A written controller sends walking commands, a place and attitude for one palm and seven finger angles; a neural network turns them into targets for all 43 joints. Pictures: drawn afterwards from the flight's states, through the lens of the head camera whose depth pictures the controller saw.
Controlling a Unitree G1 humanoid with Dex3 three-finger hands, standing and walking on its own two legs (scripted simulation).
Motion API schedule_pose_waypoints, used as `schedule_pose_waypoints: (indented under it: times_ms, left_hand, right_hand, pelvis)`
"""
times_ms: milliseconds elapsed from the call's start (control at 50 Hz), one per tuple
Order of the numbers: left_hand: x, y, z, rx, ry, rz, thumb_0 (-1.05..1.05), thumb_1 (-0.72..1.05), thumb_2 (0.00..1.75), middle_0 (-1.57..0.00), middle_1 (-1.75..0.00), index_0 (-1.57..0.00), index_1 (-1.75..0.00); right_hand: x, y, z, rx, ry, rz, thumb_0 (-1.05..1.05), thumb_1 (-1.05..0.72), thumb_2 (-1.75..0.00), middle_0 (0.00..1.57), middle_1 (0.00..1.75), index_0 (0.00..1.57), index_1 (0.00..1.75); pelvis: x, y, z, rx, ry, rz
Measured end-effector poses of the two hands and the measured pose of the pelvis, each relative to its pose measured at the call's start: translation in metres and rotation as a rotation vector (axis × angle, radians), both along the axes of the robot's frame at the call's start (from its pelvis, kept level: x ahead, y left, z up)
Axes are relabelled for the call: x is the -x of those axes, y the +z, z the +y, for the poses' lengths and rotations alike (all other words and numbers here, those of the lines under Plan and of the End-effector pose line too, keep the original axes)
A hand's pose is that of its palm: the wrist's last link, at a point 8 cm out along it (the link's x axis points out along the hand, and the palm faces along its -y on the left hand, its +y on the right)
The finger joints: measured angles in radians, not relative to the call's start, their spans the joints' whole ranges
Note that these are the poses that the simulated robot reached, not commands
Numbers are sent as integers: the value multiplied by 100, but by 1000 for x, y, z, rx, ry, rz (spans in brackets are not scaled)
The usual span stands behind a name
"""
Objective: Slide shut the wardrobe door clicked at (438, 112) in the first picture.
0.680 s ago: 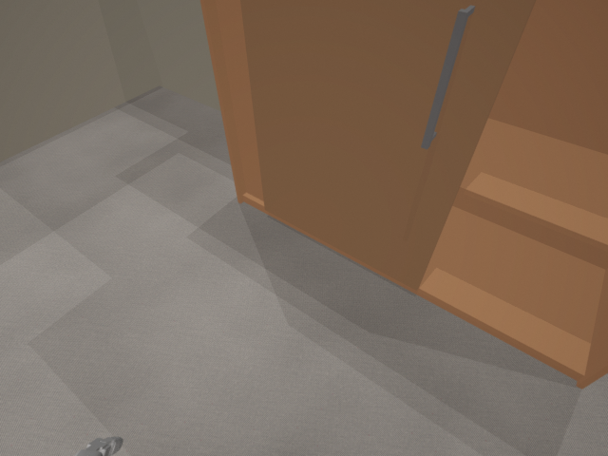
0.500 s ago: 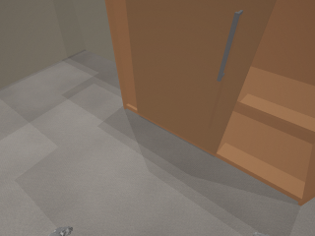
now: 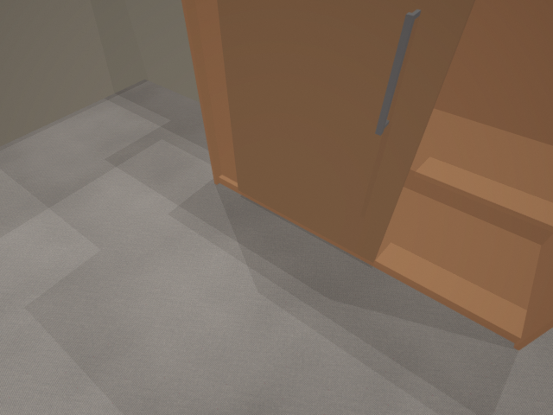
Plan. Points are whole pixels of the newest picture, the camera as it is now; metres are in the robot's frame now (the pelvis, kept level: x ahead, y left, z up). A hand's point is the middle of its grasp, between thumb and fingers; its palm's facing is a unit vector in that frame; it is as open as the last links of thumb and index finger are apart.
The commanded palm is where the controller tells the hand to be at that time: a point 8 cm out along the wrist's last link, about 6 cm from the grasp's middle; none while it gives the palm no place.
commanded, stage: stand and wait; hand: left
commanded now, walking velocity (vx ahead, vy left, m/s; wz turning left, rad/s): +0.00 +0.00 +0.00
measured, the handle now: (396, 78) +0.89 -0.26 +0.07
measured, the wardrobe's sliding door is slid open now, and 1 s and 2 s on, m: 0.57 0.57 0.57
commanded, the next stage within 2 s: look at it before walking up in 0.14 s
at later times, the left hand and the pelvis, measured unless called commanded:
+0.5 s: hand out of the picture +0.08 +0.25 -0.15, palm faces -0.03 -0.94 -0.34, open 7.4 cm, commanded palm none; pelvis +0.00 +0.00 +0.00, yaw +0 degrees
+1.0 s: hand out of the picture +0.09 +0.25 -0.15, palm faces -0.03 -0.94 -0.34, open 7.4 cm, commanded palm none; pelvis +0.01 +0.00 +0.00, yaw -2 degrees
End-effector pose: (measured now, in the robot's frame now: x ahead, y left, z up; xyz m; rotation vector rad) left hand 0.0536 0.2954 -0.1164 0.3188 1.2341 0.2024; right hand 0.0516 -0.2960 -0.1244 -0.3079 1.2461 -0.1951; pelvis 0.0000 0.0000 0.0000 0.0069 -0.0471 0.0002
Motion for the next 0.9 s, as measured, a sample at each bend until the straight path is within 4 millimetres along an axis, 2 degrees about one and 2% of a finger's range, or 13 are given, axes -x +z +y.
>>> schedule_pose_waypoints:
  times_ms: [180, 480, 900]
  left_hand:
    - [-7, 1, -1, 3, -9, -15, 1, 90, 90, -20, -30, -21, -30]
    - [-23, 2, -3, 10, -22, -43, 1, 90, 90, -20, -30, -21, -30]
    - [-26, 2, 0, 4, -11, -21, 1, 90, 90, -20, -30, -21, -30]
  right_hand:
    - [3, -1, 3, -8, -5, 1, 0, -91, -89, 20, 30, 20, 30]
    - [-19, 3, 7, -11, 10, -40, 0, -91, -89, 20, 30, 20, 30]
    - [-36, 5, 5, -3, 20, -41, 0, -91, -89, 20, 30, 20, 30]
  pelvis:
    - [1, 0, 1, 0, -2, 3]
    - [-4, 1, 2, -1, -4, 9]
    - [-13, 3, 1, 0, -3, 11]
